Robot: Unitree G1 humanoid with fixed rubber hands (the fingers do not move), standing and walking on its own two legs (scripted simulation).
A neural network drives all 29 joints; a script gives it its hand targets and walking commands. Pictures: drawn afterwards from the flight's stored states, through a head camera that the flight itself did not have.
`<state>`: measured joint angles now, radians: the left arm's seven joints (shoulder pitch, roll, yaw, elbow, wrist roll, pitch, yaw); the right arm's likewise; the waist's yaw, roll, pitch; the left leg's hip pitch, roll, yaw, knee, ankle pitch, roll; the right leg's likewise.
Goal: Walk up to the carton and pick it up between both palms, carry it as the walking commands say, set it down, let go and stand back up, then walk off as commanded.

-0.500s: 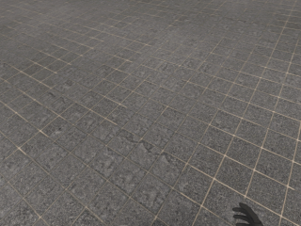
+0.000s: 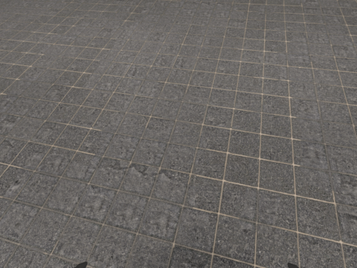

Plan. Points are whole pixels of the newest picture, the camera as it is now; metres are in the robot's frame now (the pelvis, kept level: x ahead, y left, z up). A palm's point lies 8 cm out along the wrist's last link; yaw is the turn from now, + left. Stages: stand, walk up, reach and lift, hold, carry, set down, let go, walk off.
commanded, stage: walk up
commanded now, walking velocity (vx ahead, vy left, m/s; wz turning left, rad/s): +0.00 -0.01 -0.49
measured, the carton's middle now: out of the picture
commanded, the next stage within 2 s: none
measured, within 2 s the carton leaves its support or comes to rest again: neither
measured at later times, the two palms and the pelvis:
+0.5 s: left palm out of the picture +0.09 +0.31 -0.11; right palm out of the picture +0.07 -0.20 -0.10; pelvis -0.03 +0.07 +0.00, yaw -9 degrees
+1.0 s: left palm out of the picture +0.14 +0.26 -0.08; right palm out of the picture -0.06 -0.19 -0.12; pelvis -0.06 +0.07 +0.01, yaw -27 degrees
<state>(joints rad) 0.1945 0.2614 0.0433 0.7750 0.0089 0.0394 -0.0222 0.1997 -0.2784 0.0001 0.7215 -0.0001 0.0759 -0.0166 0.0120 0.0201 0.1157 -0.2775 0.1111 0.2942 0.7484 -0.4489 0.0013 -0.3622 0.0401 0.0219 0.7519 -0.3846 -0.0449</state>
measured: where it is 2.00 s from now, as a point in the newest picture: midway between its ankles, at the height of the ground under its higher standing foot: outside the picture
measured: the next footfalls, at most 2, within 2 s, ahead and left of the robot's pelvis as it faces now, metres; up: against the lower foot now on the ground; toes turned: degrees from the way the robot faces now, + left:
left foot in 0.46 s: +0.02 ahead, +0.20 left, +0.00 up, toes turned -6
right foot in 0.82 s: -0.04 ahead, -0.01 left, +0.00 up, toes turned -23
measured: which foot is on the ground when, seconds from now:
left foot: up 0.00-0.44, down 0.46-0.82, up 0.84-1.00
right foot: down 0.00-0.46, up 0.48-0.80, down 0.82-1.00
